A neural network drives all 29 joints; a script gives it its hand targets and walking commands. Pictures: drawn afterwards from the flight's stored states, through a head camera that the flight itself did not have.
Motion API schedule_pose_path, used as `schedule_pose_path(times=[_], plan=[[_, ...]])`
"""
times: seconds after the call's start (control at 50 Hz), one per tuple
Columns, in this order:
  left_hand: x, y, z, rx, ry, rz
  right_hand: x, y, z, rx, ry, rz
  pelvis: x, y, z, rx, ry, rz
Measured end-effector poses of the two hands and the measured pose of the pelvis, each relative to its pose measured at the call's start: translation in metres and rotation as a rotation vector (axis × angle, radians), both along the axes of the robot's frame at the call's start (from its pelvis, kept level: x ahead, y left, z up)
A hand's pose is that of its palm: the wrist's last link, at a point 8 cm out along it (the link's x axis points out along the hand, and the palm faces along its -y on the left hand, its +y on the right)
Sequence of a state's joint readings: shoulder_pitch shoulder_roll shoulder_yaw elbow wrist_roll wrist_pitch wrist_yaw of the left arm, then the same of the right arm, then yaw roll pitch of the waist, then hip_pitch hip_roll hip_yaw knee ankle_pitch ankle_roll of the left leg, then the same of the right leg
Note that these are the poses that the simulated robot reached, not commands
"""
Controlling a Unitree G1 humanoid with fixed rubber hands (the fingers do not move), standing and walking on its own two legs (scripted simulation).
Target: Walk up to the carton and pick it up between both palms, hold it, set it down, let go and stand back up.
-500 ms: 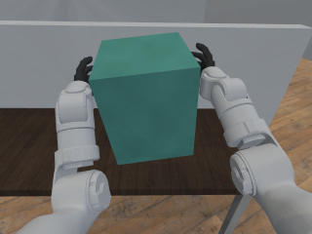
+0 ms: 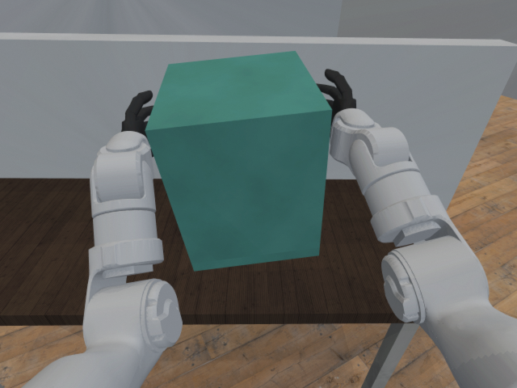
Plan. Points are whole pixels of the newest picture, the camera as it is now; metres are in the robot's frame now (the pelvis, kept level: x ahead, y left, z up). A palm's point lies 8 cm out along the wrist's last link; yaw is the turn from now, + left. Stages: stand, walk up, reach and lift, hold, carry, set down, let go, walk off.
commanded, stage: hold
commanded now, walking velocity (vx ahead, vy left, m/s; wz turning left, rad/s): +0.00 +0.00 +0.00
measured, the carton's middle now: (244, 161) +0.38 +0.01 +0.23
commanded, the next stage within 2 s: none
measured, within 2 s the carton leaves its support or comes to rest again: neither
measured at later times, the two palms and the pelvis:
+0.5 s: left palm (136, 144) +0.37 +0.16 +0.27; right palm (340, 119) +0.37 -0.13 +0.30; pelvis +0.00 +0.01 +0.00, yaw +0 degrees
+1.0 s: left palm (135, 141) +0.37 +0.16 +0.28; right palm (340, 117) +0.37 -0.13 +0.30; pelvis +0.00 +0.00 +0.00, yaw +1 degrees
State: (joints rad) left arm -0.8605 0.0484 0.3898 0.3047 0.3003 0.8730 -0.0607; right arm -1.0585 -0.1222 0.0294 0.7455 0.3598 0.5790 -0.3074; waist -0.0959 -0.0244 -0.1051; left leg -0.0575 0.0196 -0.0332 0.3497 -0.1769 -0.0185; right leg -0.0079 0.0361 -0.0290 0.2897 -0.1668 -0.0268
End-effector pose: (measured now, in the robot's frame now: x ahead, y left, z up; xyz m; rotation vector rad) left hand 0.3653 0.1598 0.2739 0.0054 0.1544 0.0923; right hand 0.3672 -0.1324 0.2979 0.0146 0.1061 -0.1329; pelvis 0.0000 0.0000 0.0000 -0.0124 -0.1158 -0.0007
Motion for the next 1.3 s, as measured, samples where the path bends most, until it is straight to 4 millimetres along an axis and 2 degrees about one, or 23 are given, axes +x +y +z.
schedule_pose_path(times=[0.36,1.3], plan=[[0.0025,0.0028,-0.0005,0.019,-0.01,-0.002,0.0029,0.0032,0.0028,0.011,-0.008,0.0,0.0037,0.0065,0.0003,-0.003,0.008,0.006],[0.0023,0.0018,0.0001,0.017,-0.008,-0.002,0.0025,0.0023,0.0037,0.009,-0.003,0.0,0.002,0.0058,0.0004,-0.003,0.014,0.009]])
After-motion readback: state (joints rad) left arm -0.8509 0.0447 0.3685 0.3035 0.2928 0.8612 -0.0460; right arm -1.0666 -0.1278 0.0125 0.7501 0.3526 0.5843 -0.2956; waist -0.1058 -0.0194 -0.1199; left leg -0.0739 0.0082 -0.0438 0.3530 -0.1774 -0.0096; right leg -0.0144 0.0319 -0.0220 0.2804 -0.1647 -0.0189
